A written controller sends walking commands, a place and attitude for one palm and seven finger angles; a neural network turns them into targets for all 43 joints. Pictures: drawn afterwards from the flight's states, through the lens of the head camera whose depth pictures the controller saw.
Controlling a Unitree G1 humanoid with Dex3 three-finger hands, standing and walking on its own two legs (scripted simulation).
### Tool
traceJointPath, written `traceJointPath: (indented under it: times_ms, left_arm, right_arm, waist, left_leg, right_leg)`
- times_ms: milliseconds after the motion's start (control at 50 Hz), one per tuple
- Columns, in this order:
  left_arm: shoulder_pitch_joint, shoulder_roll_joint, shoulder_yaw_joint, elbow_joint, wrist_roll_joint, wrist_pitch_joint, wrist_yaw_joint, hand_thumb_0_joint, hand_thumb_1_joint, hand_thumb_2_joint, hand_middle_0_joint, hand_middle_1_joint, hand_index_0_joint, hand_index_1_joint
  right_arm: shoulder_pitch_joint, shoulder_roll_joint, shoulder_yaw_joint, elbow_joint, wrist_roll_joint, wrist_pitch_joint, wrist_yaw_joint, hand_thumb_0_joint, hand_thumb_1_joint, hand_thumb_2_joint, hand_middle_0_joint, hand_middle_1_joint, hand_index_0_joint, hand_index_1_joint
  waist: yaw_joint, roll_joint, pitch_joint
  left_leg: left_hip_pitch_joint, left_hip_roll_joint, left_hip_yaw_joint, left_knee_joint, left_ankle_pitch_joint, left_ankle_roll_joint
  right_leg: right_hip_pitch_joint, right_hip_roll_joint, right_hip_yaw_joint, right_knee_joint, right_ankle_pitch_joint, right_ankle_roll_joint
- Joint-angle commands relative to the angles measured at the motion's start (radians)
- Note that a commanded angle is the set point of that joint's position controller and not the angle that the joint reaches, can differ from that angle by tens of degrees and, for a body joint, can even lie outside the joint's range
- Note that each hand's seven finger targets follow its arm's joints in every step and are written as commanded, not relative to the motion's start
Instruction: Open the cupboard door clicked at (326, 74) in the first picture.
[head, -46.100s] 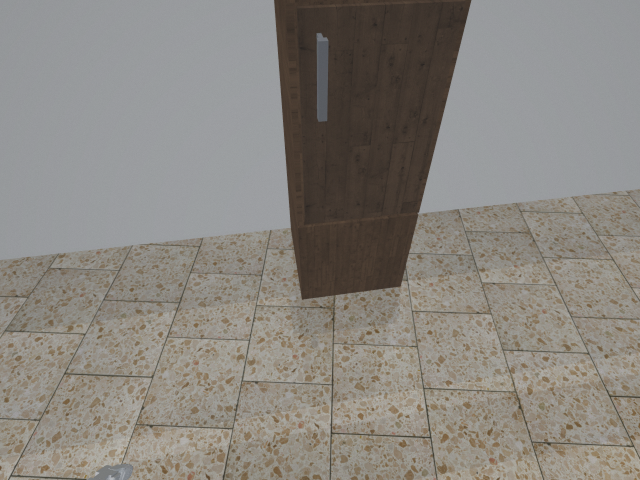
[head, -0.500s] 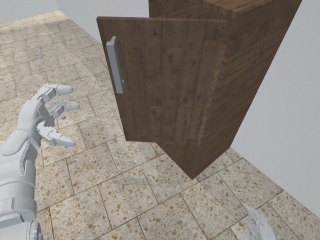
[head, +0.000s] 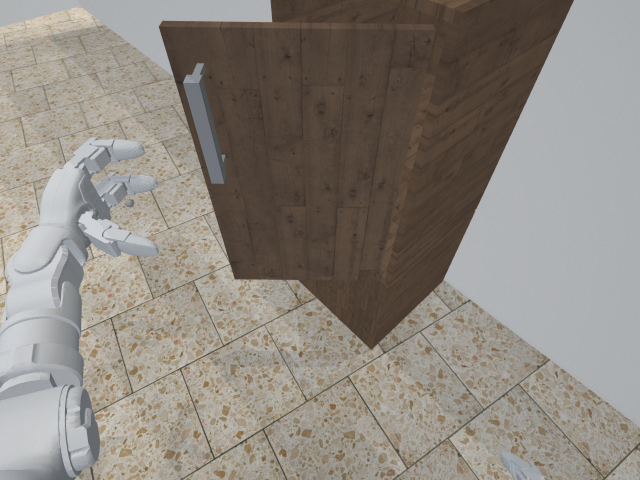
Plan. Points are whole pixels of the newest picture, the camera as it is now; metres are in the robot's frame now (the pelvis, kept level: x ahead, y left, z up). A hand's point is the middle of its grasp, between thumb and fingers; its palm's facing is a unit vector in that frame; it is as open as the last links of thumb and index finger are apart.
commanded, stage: move the hooked fingers beside the handle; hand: left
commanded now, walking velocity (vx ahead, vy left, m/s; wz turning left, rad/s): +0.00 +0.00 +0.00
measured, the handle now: (209, 127) +0.58 +0.18 +0.12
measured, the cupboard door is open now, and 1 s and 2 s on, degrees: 47 47 47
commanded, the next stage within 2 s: none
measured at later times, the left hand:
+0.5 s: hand (146, 164) +0.48 +0.24 +0.14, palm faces +0.00 -1.00 -0.02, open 14.0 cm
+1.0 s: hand (157, 146) +0.53 +0.24 +0.13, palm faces -0.02 -1.00 -0.01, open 14.0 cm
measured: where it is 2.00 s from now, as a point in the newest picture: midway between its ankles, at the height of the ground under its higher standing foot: outside the picture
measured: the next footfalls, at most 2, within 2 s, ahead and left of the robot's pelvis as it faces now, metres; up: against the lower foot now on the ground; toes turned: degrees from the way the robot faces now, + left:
none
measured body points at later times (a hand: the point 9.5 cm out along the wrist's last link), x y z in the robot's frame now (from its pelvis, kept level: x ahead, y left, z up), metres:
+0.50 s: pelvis +0.00 +0.00 -0.01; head +0.07 +0.01 +0.43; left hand +0.47 +0.29 +0.14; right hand +0.01 -0.28 -0.12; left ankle +0.00 +0.11 -0.73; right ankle +0.00 -0.12 -0.73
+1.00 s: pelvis +0.01 +0.02 -0.01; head +0.12 +0.03 +0.42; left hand +0.52 +0.29 +0.13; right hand -0.04 -0.25 -0.12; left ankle +0.00 +0.11 -0.73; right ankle +0.00 -0.12 -0.73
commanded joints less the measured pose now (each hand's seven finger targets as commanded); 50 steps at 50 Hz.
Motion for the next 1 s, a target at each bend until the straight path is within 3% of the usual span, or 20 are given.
traceJointPath:
  times_ms: [0, 60, 140, 180, 300, 320, 380, 400, 440, 500, 560, 580, 640, 720, 780, 800, 840, 860, 940, 980]
  left_arm:
    - [-0.475, 0.32, 0.069, -0.15, -0.013, -0.088, 0.006, 0.0, -0.5, 0.3, -0.3, -1.2, -0.3, -1.2]
    - [-0.571, 0.294, 0.027, -0.116, 0.003, -0.116, 0.009, 0.0, -0.5, 0.3, -0.3, -1.2, -0.3, -1.2]
    - [-0.589, 0.297, 0.036, -0.049, 0.008, -0.137, 0.015, 0.0, -0.5, 0.3, -0.3, -1.2, -0.3, -1.2]
    - [-0.61, 0.325, 0.053, 0.015, 0.006, -0.137, 0.013, 0.0, -0.5, 0.3, -0.3, -1.2, -0.3, -1.2]
    - [-0.689, 0.44, 0.104, 0.073, 0.052, -0.163, 0.016, 0.0, -0.5, 0.3, -0.3, -1.2, -0.3, -1.2]
    - [-0.688, 0.443, 0.104, 0.101, 0.057, -0.167, 0.016, 0.0, -0.5, 0.3, -0.3, -1.2, -0.3, -1.2]
    - [-0.782, 0.426, 0.069, 0.108, 0.057, -0.193, 0.005, 0.0, -0.5, 0.3, -0.3, -1.2, -0.3, -1.2]
    - [-0.8, 0.432, 0.069, 0.115, 0.058, -0.196, -0.002, 0.0, -0.5, 0.3, -0.3, -1.2, -0.3, -1.2]
    - [-0.814, 0.467, 0.089, 0.156, 0.06, -0.194, -0.01, 0.0, -0.5, 0.3, -0.3, -1.2, -0.3, -1.2]
    - [-0.822, 0.443, 0.072, 0.178, 0.06, -0.186, -0.024, 0.0, -0.5, 0.3, -0.3, -1.2, -0.3, -1.2]
    - [-0.838, 0.424, 0.052, 0.22, 0.072, -0.172, -0.018, 0.0, -0.5, 0.3, -0.3, -1.2, -0.3, -1.2]
    - [-0.845, 0.435, 0.066, 0.237, 0.069, -0.169, -0.012, 0.0, -0.5, 0.3, -0.3, -1.2, -0.3, -1.2]
    - [-0.907, 0.444, 0.06, 0.238, 0.083, -0.166, 0.005, 0.0, -0.5, 0.3, -0.3, -1.2, -0.3, -1.2]
    - [-0.967, 0.518, 0.099, 0.241, 0.115, -0.183, 0.038, 0.0, -0.5, 0.3, -0.3, -1.2, -0.3, -1.2]
    - [-0.906, 0.568, 0.138, 0.282, 0.129, -0.187, 0.044, 0.0, -0.5, 0.3, -0.3, -1.2, -0.3, -1.2]
    - [-0.899, 0.545, 0.12, 0.265, 0.134, -0.19, 0.039, 0.0, -0.5, 0.3, -0.3, -1.2, -0.3, -1.2]
    - [-0.848, 0.553, 0.133, 0.25, 0.137, -0.194, 0.028, 0.0, -0.5, 0.3, -0.3, -1.2, -0.3, -1.2]
    - [-0.846, 0.546, 0.127, 0.224, 0.135, -0.197, 0.022, 0.0, -0.5, 0.3, -0.3, -1.2, -0.3, -1.2]
    - [-0.786, 0.5, 0.136, 0.145, 0.086, -0.192, -0.008, 0.0, -0.5, 0.3, -0.3, -1.2, -0.3, -1.2]
    - [-0.77, 0.466, 0.119, 0.135, 0.065, -0.183, -0.016, 0.0, -0.5, 0.3, -0.3, -1.2, -0.3, -1.2]
  right_arm:
    - [0.034, -0.152, -0.06, -0.102, 0.002, -0.021, -0.004, 0.0, -0.9, -0.9, 0.2, 0.3, 0.2, 0.3]
    - [0.052, -0.151, -0.061, -0.093, 0.001, -0.011, -0.002, 0.0, -0.9, -0.9, 0.2, 0.3, 0.2, 0.3]
    - [0.078, -0.156, -0.067, -0.083, -0.003, 0.002, 0.005, 0.0, -0.9, -0.9, 0.2, 0.3, 0.2, 0.3]
    - [0.097, -0.164, -0.067, -0.07, -0.005, 0.014, 0.006, 0.0, -0.9, -0.9, 0.2, 0.3, 0.2, 0.3]
    - [0.127, -0.168, -0.068, -0.072, -0.01, 0.046, 0.013, 0.0, -0.9, -0.9, 0.2, 0.3, 0.2, 0.3]
    - [0.132, -0.169, -0.068, -0.07, -0.009, 0.051, 0.013, 0.0, -0.9, -0.9, 0.2, 0.3, 0.2, 0.3]
    - [0.15, -0.172, -0.068, -0.064, -0.011, 0.061, 0.011, 0.0, -0.9, -0.9, 0.2, 0.3, 0.2, 0.3]
    - [0.155, -0.173, -0.072, -0.056, -0.011, 0.064, 0.011, 0.0, -0.9, -0.9, 0.2, 0.3, 0.2, 0.3]
    - [0.173, -0.183, -0.07, -0.047, -0.013, 0.07, 0.009, 0.0, -0.9, -0.9, 0.2, 0.3, 0.2, 0.3]
    - [0.195, -0.182, -0.074, -0.041, -0.017, 0.08, 0.012, 0.0, -0.9, -0.9, 0.2, 0.3, 0.2, 0.3]
    - [0.216, -0.185, -0.073, -0.033, -0.023, 0.091, 0.018, 0.0, -0.9, -0.9, 0.2, 0.3, 0.2, 0.3]
    - [0.228, -0.189, -0.075, -0.032, -0.025, 0.096, 0.017, 0.0, -0.9, -0.9, 0.2, 0.3, 0.2, 0.3]
    - [0.241, -0.192, -0.075, -0.03, -0.029, 0.104, 0.021, 0.0, -0.9, -0.9, 0.2, 0.3, 0.2, 0.3]
    - [0.267, -0.195, -0.072, -0.03, -0.038, 0.115, 0.026, 0.0, -0.9, -0.9, 0.2, 0.3, 0.2, 0.3]
    - [0.287, -0.199, -0.069, -0.043, -0.042, 0.129, 0.031, 0.0, -0.9, -0.9, 0.2, 0.3, 0.2, 0.3]
    - [0.281, -0.193, -0.071, -0.052, -0.043, 0.131, 0.035, 0.0, -0.9, -0.9, 0.2, 0.3, 0.2, 0.3]
    - [0.286, -0.194, -0.074, -0.061, -0.045, 0.138, 0.041, 0.0, -0.9, -0.9, 0.2, 0.3, 0.2, 0.3]
    - [0.288, -0.193, -0.076, -0.065, -0.046, 0.145, 0.043, 0.0, -0.9, -0.9, 0.2, 0.3, 0.2, 0.3]
    - [0.283, -0.19, -0.089, -0.08, -0.042, 0.164, 0.051, 0.0, -0.9, -0.9, 0.2, 0.3, 0.2, 0.3]
    - [0.279, -0.188, -0.088, -0.08, -0.038, 0.17, 0.051, 0.0, -0.9, -0.9, 0.2, 0.3, 0.2, 0.3]
  waist:
    - [-0.007, 0.042, -0.299]
    - [-0.03, 0.042, -0.306]
    - [-0.032, 0.053, -0.338]
    - [-0.041, -0.018, -0.328]
    - [-0.041, 0.049, -0.369]
    - [-0.05, 0.023, -0.358]
    - [-0.081, 0.037, -0.352]
    - [-0.086, 0.07, -0.37]
    - [-0.09, 0.062, -0.377]
    - [-0.092, 0.111, -0.421]
    - [-0.106, 0.111, -0.395]
    - [-0.113, 0.059, -0.382]
    - [-0.127, 0.078, -0.378]
    - [-0.134, 0.115, -0.424]
    - [-0.116, 0.079, -0.438]
    - [-0.114, 0.131, -0.463]
    - [-0.092, 0.158, -0.495]
    - [-0.095, 0.169, -0.513]
    - [-0.081, 0.15, -0.545]
    - [-0.086, 0.143, -0.501]
  left_leg:
    - [0.134, -0.018, -0.05, -0.057, 0.283, 0.017]
    - [0.132, -0.017, -0.054, -0.051, 0.271, 0.017]
    - [0.141, -0.015, -0.054, -0.034, 0.293, 0.015]
    - [0.103, -0.012, -0.052, -0.026, 0.282, 0.021]
    - [0.044, -0.018, -0.042, -0.01, 0.279, 0.024]
    - [0.03, -0.017, -0.039, -0.006, 0.265, 0.026]
    - [0.036, -0.011, -0.047, 0.002, 0.256, 0.027]
    - [0.047, -0.011, -0.045, 0.008, 0.254, 0.026]
    - [0.03, -0.01, -0.052, 0.012, 0.239, 0.025]
    - [0.075, -0.007, -0.057, 0.025, 0.296, 0.021]
    - [0.067, -0.002, -0.067, 0.027, 0.298, 0.018]
    - [0.059, 0.001, -0.072, 0.032, 0.308, 0.022]
    - [0.045, 0.004, -0.074, 0.032, 0.287, 0.02]
    - [0.048, 0.006, -0.078, 0.05, 0.321, 0.018]
    - [0.022, 0.007, -0.078, 0.059, 0.347, 0.019]
    - [0.046, 0.008, -0.071, 0.063, 0.372, 0.014]
    - [0.075, 0.011, -0.069, 0.074, 0.424, 0.008]
    - [0.097, 0.016, -0.071, 0.076, 0.449, 0.005]
    - [0.142, 0.025, -0.068, 0.084, 0.546, 0.005]
    - [0.142, 0.028, -0.069, 0.084, 0.554, 0.008]
  right_leg:
    - [0.084, 0.027, 0.036, -0.045, 0.314, -0.019]
    - [0.054, 0.028, 0.034, -0.039, 0.298, -0.017]
    - [0.04, 0.032, 0.035, -0.029, 0.307, -0.017]
    - [0.049, 0.033, 0.036, -0.025, 0.318, -0.014]
    - [0.066, 0.028, 0.055, -0.004, 0.343, -0.009]
    - [0.058, 0.03, 0.056, -0.006, 0.337, -0.007]
    - [0.019, 0.036, 0.053, -0.004, 0.316, -0.008]
    - [0.006, 0.037, 0.057, -0.006, 0.312, -0.006]
    - [-0.002, 0.038, 0.057, -0.004, 0.293, -0.007]
    - [-0.031, 0.041, 0.048, 0.006, 0.313, -0.009]
    - [-0.079, 0.045, 0.037, 0.005, 0.284, -0.009]
    - [-0.079, 0.049, 0.032, 0.008, 0.291, -0.01]
    - [-0.107, 0.048, 0.035, 0.005, 0.267, -0.005]
    - [-0.114, 0.051, 0.038, 0.02, 0.28, -0.004]
    - [-0.084, 0.054, 0.035, 0.037, 0.309, -0.009]
    - [-0.092, 0.054, 0.037, 0.039, 0.325, -0.007]
    - [-0.093, 0.056, 0.035, 0.046, 0.347, -0.011]
    - [-0.099, 0.058, 0.03, 0.05, 0.354, -0.011]
    - [-0.074, 0.068, 0.026, 0.046, 0.411, -0.008]
    - [-0.093, 0.071, 0.021, 0.043, 0.402, -0.011]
